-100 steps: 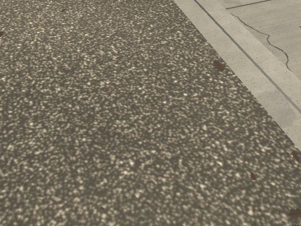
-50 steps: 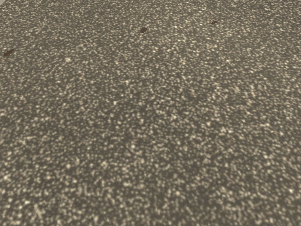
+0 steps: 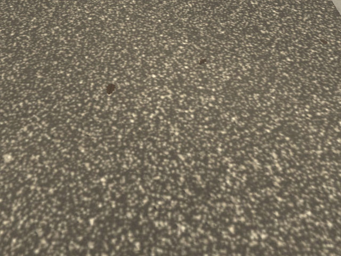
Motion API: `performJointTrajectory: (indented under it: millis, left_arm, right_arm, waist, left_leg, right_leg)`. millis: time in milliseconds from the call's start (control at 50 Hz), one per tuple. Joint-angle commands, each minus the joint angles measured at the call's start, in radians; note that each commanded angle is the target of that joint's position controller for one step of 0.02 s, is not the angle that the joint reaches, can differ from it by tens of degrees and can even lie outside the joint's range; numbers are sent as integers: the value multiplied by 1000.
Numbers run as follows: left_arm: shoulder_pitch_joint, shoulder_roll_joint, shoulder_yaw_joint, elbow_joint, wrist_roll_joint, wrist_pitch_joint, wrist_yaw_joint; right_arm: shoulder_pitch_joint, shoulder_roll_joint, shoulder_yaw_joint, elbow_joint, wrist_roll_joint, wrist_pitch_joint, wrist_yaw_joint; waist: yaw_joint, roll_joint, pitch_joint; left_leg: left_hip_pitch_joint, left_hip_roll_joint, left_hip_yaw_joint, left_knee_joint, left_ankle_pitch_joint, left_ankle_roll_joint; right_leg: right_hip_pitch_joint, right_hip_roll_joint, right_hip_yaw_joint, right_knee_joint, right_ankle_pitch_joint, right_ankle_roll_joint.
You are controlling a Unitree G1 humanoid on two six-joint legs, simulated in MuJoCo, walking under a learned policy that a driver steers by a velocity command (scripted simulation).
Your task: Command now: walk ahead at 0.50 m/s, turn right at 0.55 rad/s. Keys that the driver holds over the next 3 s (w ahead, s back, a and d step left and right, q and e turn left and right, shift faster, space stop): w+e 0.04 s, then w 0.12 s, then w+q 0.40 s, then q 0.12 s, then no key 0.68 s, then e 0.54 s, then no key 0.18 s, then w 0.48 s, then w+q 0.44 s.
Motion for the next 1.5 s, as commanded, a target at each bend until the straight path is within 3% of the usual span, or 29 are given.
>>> performJointTrajectory:
  millis: [20,60,140,220,340,400,440,460,480,500,540,560,600,680,800,880,900,920,940,960,1000,1060,1160,1200,1220,1260,1320,1420,1500]
  left_arm:
    - [143,122,35,-35,-3,-21,10]
    - [74,83,20,-66,12,-22,18]
    - [128,121,25,-41,10,-32,37]
    - [178,124,19,-16,6,-29,47]
    - [246,147,19,37,13,-25,45]
    - [216,166,24,40,14,-12,56]
    - [172,178,25,27,16,-1,63]
    - [161,164,15,10,22,-1,70]
    - [264,78,-14,-26,35,-23,62]
    - [260,75,-25,-16,34,-50,47]
    - [104,137,-16,-65,-7,-85,27]
    - [72,130,-14,-74,12,-88,31]
    - [90,133,-2,-83,37,-68,43]
    - [96,83,-15,-89,44,-32,69]
    - [-59,63,-25,-108,29,-29,49]
    - [-28,96,-7,-105,44,-50,37]
    - [6,103,-4,-97,54,-59,40]
    - [38,155,2,-105,73,-64,48]
    - [78,153,2,-96,81,-49,55]
    - [129,74,-14,-75,54,-32,55]
    - [77,61,-25,-77,30,-8,49]
    - [-69,92,-20,-92,42,20,44]
    - [-32,66,-26,-60,28,37,52]
    - [7,42,-36,-39,35,29,48]
    - [23,45,-31,-44,38,25,45]
    - [-12,45,-29,-37,38,21,49]
    - [19,36,-27,-10,33,25,58]
    - [-6,68,-12,-4,16,31,59]
    - [-14,75,2,-29,9,48,57]
  right_arm:
    - [-93,-122,-17,-140,-3,-70,1]
    - [-50,-136,-32,-129,-27,-42,0]
    - [-96,-78,-15,-151,-41,-8,-1]
    - [-217,-51,2,-168,-26,-12,13]
    - [-340,-72,5,-219,-5,-22,51]
    - [-292,-88,0,-225,-5,-23,71]
    - [-101,-140,-31,-179,-11,-15,66]
    - [50,-190,-51,-151,-16,-11,57]
    - [143,-293,-76,-151,-26,-11,51]
    - [170,-228,-60,-133,-7,-7,53]
    - [61,-160,-39,-165,-11,7,43]
    - [9,-145,-33,-177,-15,12,42]
    - [-57,-134,-25,-209,-28,14,38]
    - [-52,-184,-42,-195,-22,22,16]
    - [25,-153,-30,-149,-8,69,-17]
    - [-2,-133,-20,-148,-20,74,-20]
    - [-8,-116,-13,-152,-22,71,-18]
    - [28,-82,-2,-167,-41,59,-13]
    - [157,-61,9,-140,-33,52,-12]
    - [143,-106,7,-139,-34,60,-7]
    - [33,-145,-12,-148,-20,104,-11]
    - [30,-91,-4,-131,-25,148,-18]
    - [55,-49,2,-83,-37,126,-9]
    - [4,-98,-2,-117,-61,122,-13]
    - [-12,-141,-16,-101,-51,121,-15]
    - [-34,-70,2,-98,-54,102,-12]
    - [-28,-66,4,-89,-46,74,-13]
    - [16,-110,-14,-81,-35,73,-29]
    - [47,-144,-37,-95,-33,95,-56]
  waist:
    - [53,21,-170]
    - [-8,3,-134]
    - [-1,-16,-91]
    - [63,-64,-69]
    - [115,-60,-10]
    - [71,-77,-42]
    - [-37,-77,-168]
    - [-105,-35,-258]
    - [-71,191,-389]
    - [-80,254,-454]
    - [-77,69,-215]
    - [-42,-10,-135]
    - [21,16,-91]
    - [40,53,-119]
    - [-41,106,-170]
    - [-5,107,-157]
    - [15,89,-170]
    - [-4,-1,-245]
    - [-25,-170,-347]
    - [12,-230,-401]
    - [21,-91,-275]
    - [-30,-126,-134]
    - [-30,-137,-170]
    - [-6,-65,-126]
    - [38,57,-80]
    - [24,78,-52]
    - [26,71,-56]
    - [-3,41,-62]
    - [-21,95,-66]
  left_leg:
    - [-531,47,-137,102,101,33]
    - [-401,86,-135,3,157,15]
    - [-392,87,-80,-192,296,-34]
    - [-361,56,-46,-492,580,-20]
    - [-481,30,-47,-628,542,51]
    - [-415,-16,-22,-645,402,101]
    - [-137,-96,38,-671,399,147]
    - [124,-33,-69,-668,465,194]
    - [512,217,-538,-697,389,370]
    - [641,288,-840,-852,268,422]
    - [408,225,-612,-889,197,331]
    - [258,189,-531,-912,289,311]
    - [86,140,-430,-933,632,304]
    - [-42,67,-260,-890,1011,282]
    - [29,48,-259,-813,806,191]
    - [119,81,-348,-683,765,172]
    - [98,39,-335,-624,732,142]
    - [5,-33,-299,-503,565,102]
    - [-163,-119,-236,-311,174,31]
    - [-229,-107,-206,-199,-213,-13]
    - [-278,-56,-186,-98,-191,-54]
    - [-145,-21,-121,-296,-59,-67]
    - [80,-51,-42,-669,260,-22]
    - [89,41,-145,-736,284,30]
    - [-40,42,-160,-740,104,66]
    - [-158,28,-161,-799,-13,55]
    - [-133,16,-145,-775,119,28]
    - [-42,10,-119,-720,249,39]
    - [22,125,-194,-727,424,118]
  right_leg:
    - [547,-305,550,-356,116,-214]
    - [371,-256,438,-396,245,-193]
    - [259,-216,291,-436,436,-176]
    - [283,-168,183,-436,361,-101]
    - [515,-284,202,-405,321,-82]
    - [585,-303,154,-311,600,-48]
    - [556,-254,86,-79,919,-11]
    - [398,-218,53,153,802,24]
    - [-9,-53,19,567,280,105]
    - [-219,20,148,709,-321,116]
    - [-322,-92,178,696,-198,91]
    - [-289,-123,160,598,-151,96]
    - [-174,-149,146,503,-127,128]
    - [-87,-101,95,295,-27,196]
    - [4,-53,102,-30,275,185]
    - [59,-59,115,-184,239,118]
    - [163,-86,122,-256,407,88]
    - [360,-217,229,-192,775,24]
    - [586,-390,405,-131,1023,-156]
    - [599,-476,541,-179,929,-227]
    - [451,-408,521,-248,458,-158]
    - [160,-277,347,-352,115,-66]
    - [127,-209,241,-313,-59,-31]
    - [71,-168,218,-276,-239,61]
    - [114,-101,139,-256,-217,98]
    - [226,-88,114,-180,-89,116]
    - [248,-93,117,-148,31,95]
    - [173,-79,119,-90,168,85]
    - [46,-49,108,22,159,95]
